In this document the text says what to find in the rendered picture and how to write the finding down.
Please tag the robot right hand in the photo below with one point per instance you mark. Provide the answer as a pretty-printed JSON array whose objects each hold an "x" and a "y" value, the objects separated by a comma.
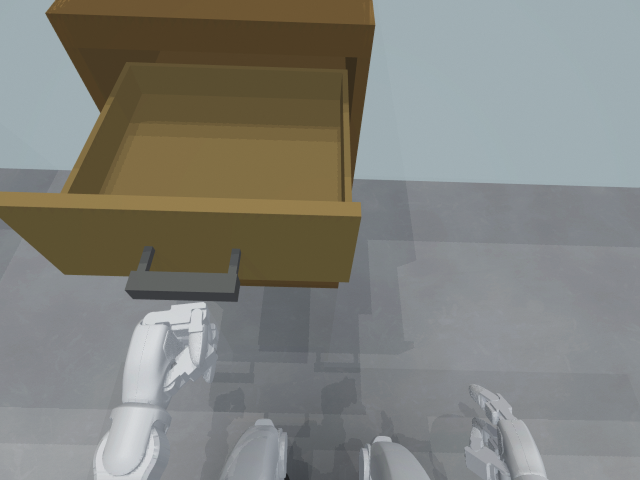
[{"x": 511, "y": 451}]

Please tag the drawer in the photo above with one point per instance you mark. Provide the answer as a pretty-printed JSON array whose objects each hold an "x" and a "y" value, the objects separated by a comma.
[{"x": 197, "y": 160}]

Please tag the left robot thigh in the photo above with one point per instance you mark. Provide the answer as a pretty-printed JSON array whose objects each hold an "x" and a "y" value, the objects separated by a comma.
[{"x": 260, "y": 453}]

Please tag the robot thigh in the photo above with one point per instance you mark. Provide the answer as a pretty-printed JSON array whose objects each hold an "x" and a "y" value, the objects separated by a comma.
[
  {"x": 389, "y": 461},
  {"x": 260, "y": 453}
]

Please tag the cabinet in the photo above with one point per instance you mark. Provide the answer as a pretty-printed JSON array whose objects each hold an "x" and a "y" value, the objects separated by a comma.
[{"x": 100, "y": 36}]

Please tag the robot left hand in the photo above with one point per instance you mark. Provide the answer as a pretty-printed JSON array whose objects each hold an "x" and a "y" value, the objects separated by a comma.
[{"x": 148, "y": 377}]

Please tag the left robot forearm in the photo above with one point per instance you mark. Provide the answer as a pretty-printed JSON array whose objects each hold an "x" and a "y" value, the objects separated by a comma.
[{"x": 136, "y": 447}]

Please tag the handle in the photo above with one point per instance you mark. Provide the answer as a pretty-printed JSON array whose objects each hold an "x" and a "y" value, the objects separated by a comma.
[{"x": 189, "y": 286}]

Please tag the right robot thigh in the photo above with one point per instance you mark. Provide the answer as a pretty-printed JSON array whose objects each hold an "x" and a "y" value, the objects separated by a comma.
[{"x": 389, "y": 461}]

